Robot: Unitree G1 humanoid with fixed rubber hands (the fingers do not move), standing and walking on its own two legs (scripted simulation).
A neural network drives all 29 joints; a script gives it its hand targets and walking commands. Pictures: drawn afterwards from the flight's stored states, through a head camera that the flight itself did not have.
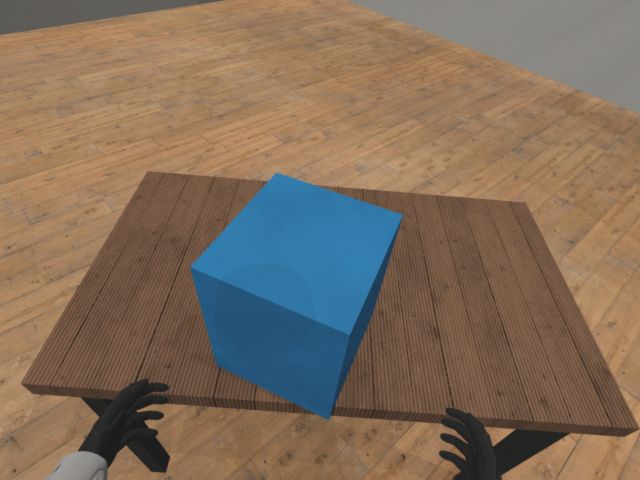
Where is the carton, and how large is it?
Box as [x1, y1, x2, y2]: [190, 173, 402, 419]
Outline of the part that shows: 275,173 191,265 190,268 216,364 328,419 371,316 402,215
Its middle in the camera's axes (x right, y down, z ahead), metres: -0.02 +0.08 +0.58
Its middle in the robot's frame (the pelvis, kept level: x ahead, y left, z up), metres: +0.39 +0.06 -0.01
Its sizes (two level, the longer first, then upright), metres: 0.210 0.200 0.250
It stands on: a table, 0.65 m high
